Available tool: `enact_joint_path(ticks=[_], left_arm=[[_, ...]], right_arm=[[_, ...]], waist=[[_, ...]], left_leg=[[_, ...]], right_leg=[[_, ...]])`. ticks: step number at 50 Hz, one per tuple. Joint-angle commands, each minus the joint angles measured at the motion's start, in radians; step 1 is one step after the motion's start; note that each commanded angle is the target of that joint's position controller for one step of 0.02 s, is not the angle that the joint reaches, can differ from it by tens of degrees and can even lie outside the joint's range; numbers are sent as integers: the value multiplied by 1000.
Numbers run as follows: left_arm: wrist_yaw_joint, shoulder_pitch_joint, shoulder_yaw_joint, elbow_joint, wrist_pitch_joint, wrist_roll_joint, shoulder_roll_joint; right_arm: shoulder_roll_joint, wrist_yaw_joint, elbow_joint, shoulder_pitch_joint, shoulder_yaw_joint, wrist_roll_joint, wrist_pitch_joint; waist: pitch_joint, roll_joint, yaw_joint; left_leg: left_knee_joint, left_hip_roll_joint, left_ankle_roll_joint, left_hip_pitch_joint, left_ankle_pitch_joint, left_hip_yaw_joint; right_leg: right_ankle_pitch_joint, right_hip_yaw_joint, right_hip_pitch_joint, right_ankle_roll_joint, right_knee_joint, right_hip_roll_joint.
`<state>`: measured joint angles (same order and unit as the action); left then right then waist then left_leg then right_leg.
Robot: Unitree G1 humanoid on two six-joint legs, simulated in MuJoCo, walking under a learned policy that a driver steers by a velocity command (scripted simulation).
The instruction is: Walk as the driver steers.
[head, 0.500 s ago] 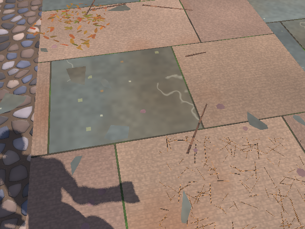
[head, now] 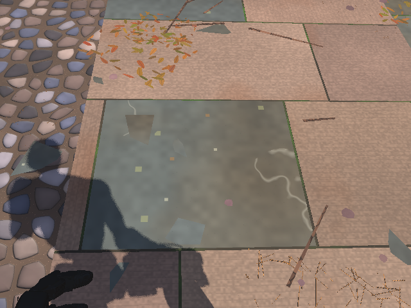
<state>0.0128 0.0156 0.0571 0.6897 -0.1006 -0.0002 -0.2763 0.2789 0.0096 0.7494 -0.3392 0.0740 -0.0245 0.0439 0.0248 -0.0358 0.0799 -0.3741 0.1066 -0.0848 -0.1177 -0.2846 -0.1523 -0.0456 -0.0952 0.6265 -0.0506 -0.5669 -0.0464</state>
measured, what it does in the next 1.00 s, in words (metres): walks ahead: right foot, then left foot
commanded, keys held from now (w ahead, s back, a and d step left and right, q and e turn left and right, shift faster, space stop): w+q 0.16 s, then w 0.84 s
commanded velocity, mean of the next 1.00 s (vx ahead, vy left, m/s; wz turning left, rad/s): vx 0.50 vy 0.00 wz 0.23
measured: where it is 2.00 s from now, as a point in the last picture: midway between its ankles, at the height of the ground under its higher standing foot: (141, 149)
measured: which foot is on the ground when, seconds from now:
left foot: down 0.00-0.12, up 0.14-0.58, down 0.60-1.00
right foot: up 0.00-0.08, down 0.10-0.62, up 0.64-1.00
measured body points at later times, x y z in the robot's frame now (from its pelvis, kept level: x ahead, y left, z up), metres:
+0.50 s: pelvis +0.27 -0.01 +0.00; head +0.30 +0.00 +0.45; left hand +0.21 +0.27 -0.13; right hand +0.54 -0.19 -0.08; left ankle +0.39 +0.17 -0.71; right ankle +0.21 -0.14 -0.74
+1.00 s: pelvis +0.52 +0.08 +0.00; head +0.55 +0.10 +0.45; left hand +0.68 +0.36 -0.10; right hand +0.60 -0.19 -0.12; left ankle +0.42 +0.16 -0.74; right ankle +0.74 -0.03 -0.70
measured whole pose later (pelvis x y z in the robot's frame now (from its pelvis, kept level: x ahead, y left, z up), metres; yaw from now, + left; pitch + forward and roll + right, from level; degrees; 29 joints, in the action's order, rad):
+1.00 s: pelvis +0.52 +0.08 +0.00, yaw +12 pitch +2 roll +2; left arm 0.03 0.06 0.03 0.77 -0.07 0.01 -0.28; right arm 0.28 -0.01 0.82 -0.38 0.06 -0.01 0.07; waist 0.01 -0.05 0.08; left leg -0.23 0.06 -0.05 -0.01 -0.26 0.04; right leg -0.07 -0.03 0.65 -0.01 -0.61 -0.10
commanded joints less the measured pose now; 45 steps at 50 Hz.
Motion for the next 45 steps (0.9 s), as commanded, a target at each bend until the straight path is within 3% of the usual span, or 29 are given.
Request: enact_joint_path(ticks=[1, 3, 4, 5, 6, 7, 8, 9, 10, 11, 12, 14, 17, 19, 22, 26, 27, 28, 29, 30, 31, 32, 33, 34, 35, 37, 39, 42, 45], left_arm=[[15, -107, 25, -94, -29, 8, -98], [17, -61, 35, -86, -39, 11, -119], [13, 17, 46, -66, -45, 9, -133], [6, 129, 61, -47, -50, -5, -167], [-4, 294, 75, -33, -47, -16, -228], [6, 346, 86, 6, -33, -22, -275], [8, 310, 63, -17, -27, 2, -168], [3, 277, 47, -20, -20, 4, -116], [4, 238, 38, -17, -13, -7, -106], [5, 217, 33, -5, -10, -11, -90], [5, 208, 27, 3, -12, -18, -83], [7, 213, 27, 23, -20, -8, -80], [5, 227, 39, 52, -23, 4, -130], [2, 233, 42, 65, -15, 10, -149], [1, 279, 44, 92, -2, 21, -173], [1, 337, 47, 132, 19, 33, -198], [-2, 335, 49, 139, 25, 35, -206], [-5, 319, 49, 141, 30, 38, -213], [-8, 322, 42, 145, 33, 37, -198], [-12, 317, 23, 132, 30, 20, -158], [-7, 397, -14, 92, 13, 1, -55], [-3, 377, -7, 106, -6, 10, -97], [4, 304, 14, 82, -14, 38, -164], [4, 249, 11, 71, -15, 39, -159], [1, 230, 13, 72, -10, 23, -149], [-1, 266, 13, 87, 13, 14, -124], [-4, 268, 8, 90, 31, 9, -96], [-7, 169, 3, 61, 34, -1, -82], [5, 66, -8, 38, 23, 4, -58]], right_arm=[[160, 11, -44, -39, 43, -4, 0], [163, 14, -50, -25, 47, -1, -7], [151, 13, -59, -4, 43, -1, -9], [112, 9, -74, 13, 29, 4, -6], [59, 8, -101, 5, 8, 25, -3], [25, 8, -125, -146, -4, -13, 6], [137, 10, -91, -122, 14, -22, 3], [176, 8, -103, -11, 25, -10, -1], [155, 9, -112, 39, 22, 2, -2], [136, 5, -125, 74, 22, 12, 1], [114, -2, -128, 65, 20, 5, 1], [78, -8, -126, 56, 12, -1, -2], [50, -12, -151, 129, -5, 15, 2], [39, -22, -159, 182, -16, 16, 12], [34, -35, -175, 278, -24, 10, 24], [62, -47, -208, 349, -17, 1, 29], [74, -48, -208, 335, -11, 3, 29], [92, -47, -192, 274, 0, 8, 30], [129, -41, -151, 151, 22, 15, 28], [186, -29, -114, -14, 46, 20, 23], [302, -21, -103, -108, 68, 37, 17], [236, -25, -99, -131, 50, 22, 17], [191, -29, -100, -63, 30, 19, 21], [158, -31, -106, 0, 19, 17, 23], [127, -35, -106, 56, 9, 21, 25], [100, -39, -107, 114, 3, 30, 36], [114, -38, -89, 112, 8, 26, 52], [133, -25, -55, 74, 15, 25, 57], [152, -15, -27, 34, 18, 20, 50]], waist=[[-19, 134, -2], [-28, 168, -33], [-56, 176, -78], [-148, 155, -135], [-301, 28, -193], [-385, -340, -110], [-285, -193, -137], [-163, -94, -165], [-96, -20, -146], [-44, -14, -130], [-33, -43, -105], [-32, -63, -88], [-18, -37, -91], [-14, -28, -108], [-1, -31, -146], [18, -53, -152], [12, -59, -133], [-20, -59, -86], [-96, -42, -26], [-209, -1, 48], [-342, 249, 26], [-412, 263, 44], [-256, 204, 31], [-164, 157, 5], [-96, 120, -27], [-61, 145, -86], [-49, 132, -104], [-14, 95, -86], [11, 93, -49]], left_leg=[[32, -239, -122, -17, 210, -221], [-27, -252, -106, 14, 252, -270], [-86, -226, -87, 5, 312, -265], [-237, -174, -54, -49, 345, -222], [-527, -99, -12, -199, 140, -124], [-815, 3, 44, -557, -329, -37], [-929, -85, 58, -665, -279, -59], [-942, -112, 65, -681, -179, -28], [-919, -140, 69, -643, -112, -1], [-869, -161, 70, -623, -72, -1], [-834, -181, 67, -576, -51, 3], [-759, -189, 71, -548, -51, 28], [-595, -210, 85, -574, 32, 59], [-465, -215, 88, -545, 143, 91], [-301, -188, 87, -471, 256, 136], [-195, -162, 52, -441, 207, 151], [-170, -150, 37, -404, 182, 161], [-129, -125, 17, -301, 187, 184], [-103, -96, -10, -114, 200, 206], [-135, -184, -54, 147, 220, 111], [-84, -454, -211, 498, 102, -345], [44, -502, -252, 514, -7, -583], [62, -469, -208, 398, -42, -448], [79, -423, -181, 262, 4, -319], [112, -381, -165, 135, 74, -231], [179, -334, -153, -17, 168, -136], [217, -325, -167, -61, 253, -73], [240, -313, -160, -47, 320, -2], [246, -289, -129, -36, 310, 62]], right_leg=[[14, 21, -104, 16, 78, 50], [102, 25, -167, 43, 101, 56], [97, 44, -275, 67, 142, 63], [86, 7, -477, 110, 132, 4], [131, -180, -755, 172, 109, -178], [369, -659, -1011, 326, 217, -374], [568, -666, -947, 298, 258, -366], [535, -500, -820, 256, 271, -314], [408, -387, -694, 240, 289, -270], [309, -310, -604, 242, 312, -233], [250, -247, -546, 239, 334, -206], [175, -172, -508, 257, 371, -187], [62, -100, -508, 284, 410, -198], [23, -34, -506, 272, 420, -177], [4, 33, -506, 245, 410, -156], [-28, 21, -598, 223, 368, -211], [-83, 26, -616, 213, 337, -219], [-212, 51, -614, 195, 263, -206], [-337, 96, -582, 170, 114, -164], [-227, 139, -436, 129, -119, -119], [256, 171, -40, 55, -525, 31], [624, 23, 92, 60, -676, 56], [571, 12, 181, 73, -729, -2], [481, 37, 173, 80, -693, -45], [414, 45, 136, 74, -632, -73], [329, 36, 20, 59, -562, -103], [271, 44, 8, 40, -515, -103], [123, 41, 61, 21, -349, -102], [-28, 63, 29, 25, -152, -73]])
